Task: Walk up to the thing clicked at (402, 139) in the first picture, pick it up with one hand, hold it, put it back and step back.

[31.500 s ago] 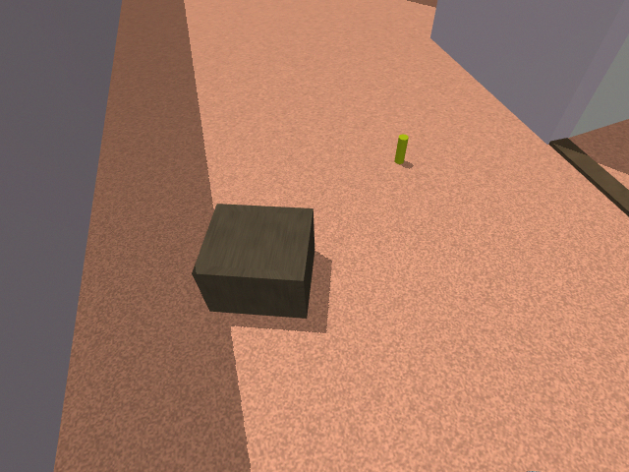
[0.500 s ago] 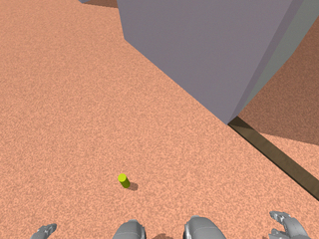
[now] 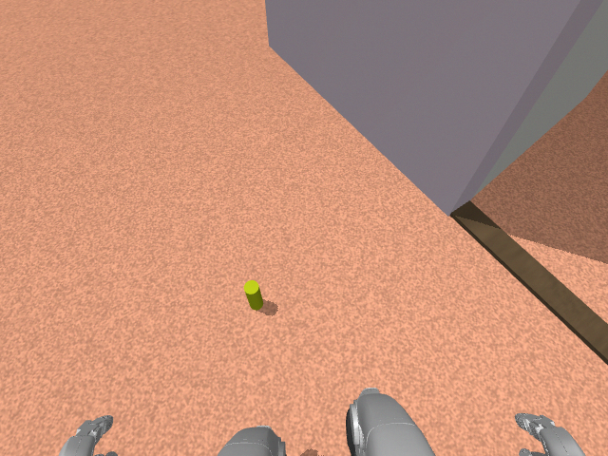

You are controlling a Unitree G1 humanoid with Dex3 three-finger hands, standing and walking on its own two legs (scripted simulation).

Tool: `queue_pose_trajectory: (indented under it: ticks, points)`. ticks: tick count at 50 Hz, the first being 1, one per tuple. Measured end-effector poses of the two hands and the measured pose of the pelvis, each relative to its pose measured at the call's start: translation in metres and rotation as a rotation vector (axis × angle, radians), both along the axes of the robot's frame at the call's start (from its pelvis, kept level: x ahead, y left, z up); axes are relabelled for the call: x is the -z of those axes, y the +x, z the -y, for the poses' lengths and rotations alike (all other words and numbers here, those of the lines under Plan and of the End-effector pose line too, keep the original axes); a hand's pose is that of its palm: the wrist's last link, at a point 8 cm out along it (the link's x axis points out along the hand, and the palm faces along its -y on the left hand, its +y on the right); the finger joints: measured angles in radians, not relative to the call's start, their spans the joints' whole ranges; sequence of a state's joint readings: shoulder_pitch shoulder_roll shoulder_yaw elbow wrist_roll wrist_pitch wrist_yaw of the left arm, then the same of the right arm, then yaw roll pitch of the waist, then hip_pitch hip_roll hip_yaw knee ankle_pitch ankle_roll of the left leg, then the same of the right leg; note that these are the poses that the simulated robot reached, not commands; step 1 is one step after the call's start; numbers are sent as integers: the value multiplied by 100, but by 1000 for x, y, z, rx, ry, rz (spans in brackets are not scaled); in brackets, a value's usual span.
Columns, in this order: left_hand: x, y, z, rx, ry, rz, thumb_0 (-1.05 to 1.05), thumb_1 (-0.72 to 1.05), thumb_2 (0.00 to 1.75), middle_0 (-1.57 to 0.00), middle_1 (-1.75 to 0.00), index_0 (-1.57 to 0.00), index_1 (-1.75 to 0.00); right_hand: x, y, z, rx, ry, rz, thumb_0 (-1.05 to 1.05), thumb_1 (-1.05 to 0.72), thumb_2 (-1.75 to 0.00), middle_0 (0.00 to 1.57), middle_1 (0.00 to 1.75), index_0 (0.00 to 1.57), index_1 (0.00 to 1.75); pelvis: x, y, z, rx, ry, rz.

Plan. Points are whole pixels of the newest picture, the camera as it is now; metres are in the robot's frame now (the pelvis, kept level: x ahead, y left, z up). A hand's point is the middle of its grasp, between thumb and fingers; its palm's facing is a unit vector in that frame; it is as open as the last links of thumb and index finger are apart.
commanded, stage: step back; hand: left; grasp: from the side
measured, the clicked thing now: (254, 295) +0.56 +0.17 -0.68
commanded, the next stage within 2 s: none
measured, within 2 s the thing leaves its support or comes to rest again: neither
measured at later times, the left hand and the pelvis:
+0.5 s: hand out of the picture -0.05 +0.25 -0.12, palm faces -0.12 -0.90 -0.42, open 7.4 cm; pelvis -0.15 +0.00 +0.01, yaw -7 degrees
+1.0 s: hand out of the picture -0.20 +0.28 -0.14, palm faces -0.13 -0.91 -0.40, open 7.4 cm; pelvis -0.33 +0.02 +0.01, yaw -7 degrees
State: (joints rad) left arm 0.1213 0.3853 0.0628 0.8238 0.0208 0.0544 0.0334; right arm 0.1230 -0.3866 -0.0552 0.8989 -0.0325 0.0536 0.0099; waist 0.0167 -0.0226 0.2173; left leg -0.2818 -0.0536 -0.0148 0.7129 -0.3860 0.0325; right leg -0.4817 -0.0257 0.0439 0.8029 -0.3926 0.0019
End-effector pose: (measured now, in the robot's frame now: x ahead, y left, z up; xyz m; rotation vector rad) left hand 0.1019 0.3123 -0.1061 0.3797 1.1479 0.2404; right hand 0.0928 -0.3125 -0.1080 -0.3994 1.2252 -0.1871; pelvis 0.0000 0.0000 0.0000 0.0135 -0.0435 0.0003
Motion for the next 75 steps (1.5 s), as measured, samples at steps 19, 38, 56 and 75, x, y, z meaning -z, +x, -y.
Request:
queue_pose_trajectory:
  ticks: [19, 38, 56, 75]
  points:
    - [-6, -109, 8, 101, 18, -57, 1, 90, 90, -20, -30, -20, -30, -3, -106, 5, 91, 28, 164, 0, -90, -90, 21, 30, 21, 30, 0, -115, 2, 125, -39, 0]
    - [-12, -186, -8, 109, -6, 99, 1, 90, 90, -20, -30, -20, -30, -2, -290, -16, 103, -9, -25, 0, -90, -90, 21, 29, 21, 30, -1, -239, -22, 59, 7, 21]
    - [-11, -384, 0, 94, 8, -92, 1, 90, 90, -20, -30, -20, -30, -8, -373, 1, 110, 9, 143, 0, -90, -90, 21, 29, 21, 30, -5, -373, -7, 141, -24, 0]
    - [-9, -486, -28, 44, -23, -31, 1, 90, 90, -20, -30, -20, -30, -12, -516, -37, 83, 28, 52, 0, -90, -90, 21, 30, 21, 30, -11, -472, -27, 69, 5, 17]
